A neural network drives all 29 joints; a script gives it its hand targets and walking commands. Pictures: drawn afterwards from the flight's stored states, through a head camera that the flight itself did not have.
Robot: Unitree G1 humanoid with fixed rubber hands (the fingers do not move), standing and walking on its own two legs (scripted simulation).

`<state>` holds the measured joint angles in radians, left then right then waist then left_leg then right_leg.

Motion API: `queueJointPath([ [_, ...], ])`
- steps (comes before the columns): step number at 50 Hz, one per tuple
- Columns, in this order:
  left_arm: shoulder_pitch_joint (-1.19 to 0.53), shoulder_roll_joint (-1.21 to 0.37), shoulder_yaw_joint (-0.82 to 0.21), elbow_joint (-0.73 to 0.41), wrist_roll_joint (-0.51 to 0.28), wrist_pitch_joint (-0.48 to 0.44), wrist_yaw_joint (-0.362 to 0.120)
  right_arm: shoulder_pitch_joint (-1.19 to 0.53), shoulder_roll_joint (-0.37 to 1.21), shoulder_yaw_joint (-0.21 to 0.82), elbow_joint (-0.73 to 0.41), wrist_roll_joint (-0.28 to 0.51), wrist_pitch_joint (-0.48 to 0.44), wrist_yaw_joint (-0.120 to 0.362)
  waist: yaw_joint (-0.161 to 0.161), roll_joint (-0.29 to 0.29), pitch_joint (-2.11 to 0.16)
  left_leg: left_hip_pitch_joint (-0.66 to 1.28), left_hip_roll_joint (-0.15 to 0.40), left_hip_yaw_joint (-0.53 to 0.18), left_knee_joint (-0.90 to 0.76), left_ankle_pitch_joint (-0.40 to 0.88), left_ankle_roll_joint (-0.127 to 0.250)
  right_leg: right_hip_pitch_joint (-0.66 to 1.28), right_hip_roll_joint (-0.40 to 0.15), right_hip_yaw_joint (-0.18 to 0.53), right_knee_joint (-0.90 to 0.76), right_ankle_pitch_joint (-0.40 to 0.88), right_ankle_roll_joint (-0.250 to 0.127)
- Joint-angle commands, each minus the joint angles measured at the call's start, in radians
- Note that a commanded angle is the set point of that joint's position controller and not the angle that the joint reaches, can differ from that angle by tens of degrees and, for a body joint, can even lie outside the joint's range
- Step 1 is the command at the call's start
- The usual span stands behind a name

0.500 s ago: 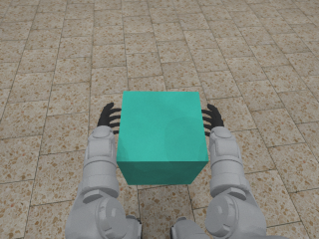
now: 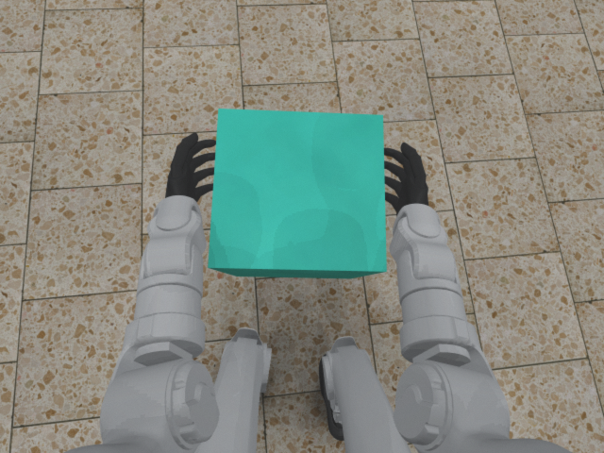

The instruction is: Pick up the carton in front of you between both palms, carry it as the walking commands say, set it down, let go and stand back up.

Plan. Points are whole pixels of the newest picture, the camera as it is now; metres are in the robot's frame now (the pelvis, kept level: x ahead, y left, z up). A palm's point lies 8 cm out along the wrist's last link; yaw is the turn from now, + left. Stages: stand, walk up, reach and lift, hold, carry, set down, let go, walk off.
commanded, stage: set down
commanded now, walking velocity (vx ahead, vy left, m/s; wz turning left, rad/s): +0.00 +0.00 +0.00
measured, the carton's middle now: (297, 209) +0.44 +0.02 -0.16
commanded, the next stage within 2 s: none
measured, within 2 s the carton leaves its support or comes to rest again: rests again in 1.40 s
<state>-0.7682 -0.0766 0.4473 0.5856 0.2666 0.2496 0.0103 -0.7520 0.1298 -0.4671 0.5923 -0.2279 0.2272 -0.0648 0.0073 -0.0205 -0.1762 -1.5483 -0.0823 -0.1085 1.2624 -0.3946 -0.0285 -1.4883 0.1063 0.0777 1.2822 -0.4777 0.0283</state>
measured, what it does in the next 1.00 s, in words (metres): lowers itself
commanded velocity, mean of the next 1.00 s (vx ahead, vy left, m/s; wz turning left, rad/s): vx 0.00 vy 0.00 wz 0.00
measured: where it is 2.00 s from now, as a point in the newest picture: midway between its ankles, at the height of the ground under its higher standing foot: (290, 403)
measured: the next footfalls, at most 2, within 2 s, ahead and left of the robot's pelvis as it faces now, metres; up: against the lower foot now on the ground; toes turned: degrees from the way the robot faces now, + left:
none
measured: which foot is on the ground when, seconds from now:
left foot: down 0.00-1.00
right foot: down 0.00-1.00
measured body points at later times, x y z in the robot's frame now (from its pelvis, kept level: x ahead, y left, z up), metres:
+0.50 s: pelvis -0.04 +0.00 -0.13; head +0.27 +0.03 +0.20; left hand +0.48 +0.19 -0.24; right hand +0.48 -0.12 -0.24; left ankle +0.08 +0.12 -0.59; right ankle +0.04 -0.12 -0.59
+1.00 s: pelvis -0.05 +0.01 -0.23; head +0.32 +0.02 +0.03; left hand +0.51 +0.20 -0.38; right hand +0.52 -0.11 -0.39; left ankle +0.07 +0.12 -0.59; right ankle +0.04 -0.12 -0.59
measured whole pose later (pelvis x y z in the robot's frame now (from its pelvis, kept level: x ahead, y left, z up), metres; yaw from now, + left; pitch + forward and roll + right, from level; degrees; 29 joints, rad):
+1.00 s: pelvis -0.05 +0.01 -0.23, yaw -4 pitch +40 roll -3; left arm -1.39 0.27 0.33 0.86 0.06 0.27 0.07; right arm -1.40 -0.12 -0.30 0.87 -0.01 0.24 -0.22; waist 0.07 -0.04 0.27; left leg -2.24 -0.09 -0.08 2.09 -0.55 -0.05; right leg -2.18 0.20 0.05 2.10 -0.64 0.09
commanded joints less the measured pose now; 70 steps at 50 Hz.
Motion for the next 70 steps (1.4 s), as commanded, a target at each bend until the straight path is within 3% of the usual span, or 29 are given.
queueJointPath([
  [1,-0.536,-0.870,-0.535,0.104,-0.095,-0.016,-0.202,-0.611,0.873,0.535,0.061,0.101,-0.025,0.224,0.014,0.066,-0.778,0.544,-0.069,0.087,-0.031,0.372,-0.001,0.170,0.069,-0.092,-0.041,0.308,0.021],
  [4,-0.616,-0.827,-0.507,0.126,-0.093,-0.021,-0.193,-0.669,0.842,0.510,0.090,0.085,-0.020,0.204,0.001,0.016,-0.811,0.482,-0.069,0.088,0.037,0.328,0.001,0.106,0.076,-0.105,0.007,0.262,0.025],
  [9,-0.629,-0.875,-0.526,0.135,-0.126,-0.014,-0.188,-0.711,0.864,0.536,0.081,0.117,-0.024,0.186,0.031,0.065,-0.953,0.459,-0.079,0.113,0.122,0.391,-0.013,0.106,0.089,-0.100,0.101,0.324,0.027],
  [12,-0.684,-0.836,-0.514,0.148,-0.155,-0.012,-0.193,-0.799,0.847,0.562,0.081,0.140,-0.017,0.178,0.031,0.002,-0.952,0.369,-0.075,0.117,0.174,0.311,-0.008,0.068,0.089,-0.117,0.149,0.258,0.031],
  [15,-0.792,-0.784,-0.559,0.093,-0.179,-0.010,-0.188,-0.866,0.817,0.561,0.048,0.168,-0.019,0.164,0.030,0.070,-0.975,0.354,-0.073,0.130,0.241,0.339,-0.019,-0.005,0.085,-0.113,0.195,0.257,0.027],
  [16,-0.782,-0.800,-0.543,0.100,-0.172,-0.013,-0.179,-0.856,0.845,0.570,0.081,0.166,-0.014,0.160,0.070,0.026,-1.018,0.358,-0.078,0.137,0.245,0.310,-0.017,0.016,0.096,-0.128,0.214,0.231,0.032],
  [17,-0.817,-0.785,-0.541,0.113,-0.177,-0.011,-0.174,-0.881,0.826,0.559,0.074,0.155,-0.018,0.156,0.025,0.027,-0.999,0.319,-0.073,0.120,0.263,0.301,-0.016,-0.015,0.095,-0.124,0.240,0.237,0.026],
  [18,-0.793,-0.791,-0.516,0.144,-0.173,-0.008,-0.177,-0.875,0.812,0.548,0.099,0.163,-0.017,0.153,0.054,0.027,-0.985,0.303,-0.074,0.135,0.261,0.277,-0.019,-0.012,0.096,-0.134,0.244,0.216,0.025],
  [23,-0.919,-0.775,-0.503,0.126,-0.197,0.010,-0.180,-1.052,0.724,0.513,0.082,0.169,-0.018,0.137,0.025,0.087,-1.003,0.296,-0.069,0.137,0.340,0.231,-0.023,-0.124,0.100,-0.155,0.330,0.149,0.011],
  [27,-0.978,-0.687,-0.470,0.157,-0.179,0.021,-0.184,-1.094,0.721,0.479,0.136,0.178,0.006,0.133,0.066,0.056,-0.937,0.196,-0.066,0.151,0.388,0.173,-0.021,-0.145,0.097,-0.161,0.378,0.104,0.018],
  [29,-0.990,-0.692,-0.428,0.247,-0.176,0.026,-0.191,-1.101,0.704,0.472,0.178,0.169,0.006,0.131,0.043,0.046,-0.896,0.145,-0.058,0.154,0.414,0.151,-0.020,-0.152,0.100,-0.160,0.396,0.090,0.013],
  [30,-1.010,-0.691,-0.454,0.196,-0.174,0.024,-0.194,-1.137,0.709,0.466,0.133,0.192,-0.001,0.135,0.082,0.079,-0.917,0.163,-0.058,0.159,0.431,0.191,-0.016,-0.171,0.099,-0.156,0.425,0.122,0.013],
  [31,-1.036,-0.675,-0.432,0.190,-0.183,0.020,-0.196,-1.133,0.714,0.453,0.173,0.170,0.007,0.131,0.043,0.016,-0.957,0.177,-0.058,0.154,0.451,0.179,-0.014,-0.147,0.099,-0.173,0.424,0.099,0.018],
  [32,-1.051,-0.664,-0.453,0.211,-0.195,0.024,-0.199,-1.161,0.679,0.458,0.167,0.182,0.002,0.126,0.057,0.067,-0.929,0.143,-0.052,0.162,0.469,0.180,-0.018,-0.196,0.096,-0.165,0.449,0.107,0.012],
  [34,-1.050,-0.633,-0.446,0.214,-0.197,0.014,-0.205,-1.172,0.676,0.474,0.168,0.197,0.003,0.128,0.065,0.010,-0.894,0.104,-0.043,0.154,0.499,0.207,-0.015,-0.199,0.095,-0.165,0.478,0.128,0.020],
  [35,-1.082,-0.634,-0.470,0.197,-0.193,0.013,-0.204,-1.175,0.687,0.471,0.156,0.211,-0.003,0.127,0.090,0.074,-0.924,0.151,-0.050,0.168,0.511,0.237,-0.017,-0.193,0.097,-0.159,0.490,0.148,0.020],
  [37,-1.130,-0.612,-0.468,0.196,-0.242,0.013,-0.208,-1.238,0.648,0.488,0.156,0.232,-0.008,0.122,0.056,0.024,-0.941,0.145,-0.040,0.152,0.555,0.240,-0.016,-0.197,0.089,-0.174,0.525,0.148,0.019],
  [43,-1.201,-0.558,-0.498,0.196,-0.278,-0.001,-0.208,-1.328,0.633,0.549,0.140,0.302,-0.012,0.111,0.114,0.005,-0.957,0.085,-0.022,0.168,0.631,0.259,-0.010,-0.136,0.090,-0.157,0.627,0.203,0.014],
  [45,-1.233,-0.560,-0.539,0.195,-0.319,0.001,-0.205,-1.342,0.599,0.550,0.115,0.321,-0.025,0.108,0.079,0.065,-0.988,0.210,-0.022,0.156,0.668,0.342,-0.010,-0.226,0.087,-0.182,0.649,0.203,0.016],
  [51,-1.260,-0.544,-0.531,0.167,-0.357,-0.015,-0.227,-1.353,0.636,0.588,0.130,0.334,-0.028,0.105,0.097,-0.058,-0.891,0.061,-0.015,0.140,0.721,0.381,0.007,-0.156,0.084,-0.161,0.716,0.292,0.009],
  [53,-1.215,-0.525,-0.495,0.228,-0.323,-0.010,-0.230,-1.356,0.641,0.582,0.132,0.344,-0.028,0.105,0.165,-0.051,-0.841,0.044,-0.014,0.156,0.726,0.349,0.014,-0.205,0.087,-0.149,0.720,0.237,0.012],
  [55,-1.209,-0.552,-0.463,0.263,-0.330,-0.005,-0.235,-1.369,0.610,0.582,0.145,0.335,-0.036,0.106,0.118,-0.063,-0.848,0.039,-0.013,0.150,0.733,0.328,0.011,-0.167,0.081,-0.162,0.713,0.237,0.011],
  [59,-1.185,-0.523,-0.452,0.285,-0.310,-0.015,-0.251,-1.346,0.636,0.568,0.170,0.328,-0.036,0.110,0.169,-0.101,-0.760,-0.062,-0.020,0.160,0.745,0.304,0.020,-0.181,0.082,-0.143,0.726,0.242,0.017],
  [60,-1.178,-0.533,-0.437,0.280,-0.322,-0.016,-0.255,-1.325,0.610,0.559,0.182,0.319,-0.039,0.110,0.124,-0.113,-0.721,-0.090,-0.011,0.155,0.755,0.286,0.019,-0.220,0.082,-0.147,0.725,0.233,0.011],
  [61,-1.179,-0.526,-0.448,0.286,-0.314,-0.016,-0.255,-1.308,0.611,0.531,0.202,0.320,-0.040,0.116,0.157,-0.071,-0.705,-0.101,-0.016,0.155,0.750,0.268,0.017,-0.230,0.081,-0.142,0.734,0.212,0.005],
  [62,-1.201,-0.519,-0.457,0.311,-0.316,-0.014,-0.254,-1.334,0.594,0.530,0.208,0.311,-0.044,0.117,0.114,-0.048,-0.666,-0.056,-0.012,0.144,0.745,0.246,0.024,-0.284,0.085,-0.152,0.726,0.178,0.003],
  [63,-1.188,-0.489,-0.429,0.295,-0.300,-0.019,-0.258,-1.317,0.583,0.539,0.204,0.317,-0.040,0.118,0.169,-0.064,-0.670,-0.072,-0.011,0.156,0.763,0.262,0.024,-0.279,0.078,-0.138,0.726,0.179,0.007],
  [64,-1.187,-0.495,-0.424,0.319,-0.308,-0.023,-0.256,-1.328,0.595,0.523,0.214,0.312,-0.046,0.117,0.133,-0.100,-0.642,-0.112,-0.014,0.136,0.749,0.243,0.028,-0.272,0.080,-0.152,0.737,0.186,0.007],
  [70,-1.220,-0.451,-0.410,0.301,-0.303,-0.042,-0.265,-1.325,0.568,0.507,0.250,0.322,-0.053,0.120,0.146,-0.090,-0.584,-0.165,-0.006,0.128,0.778,0.234,0.041,-0.278,0.076,-0.122,0.763,0.193,-0.009],
])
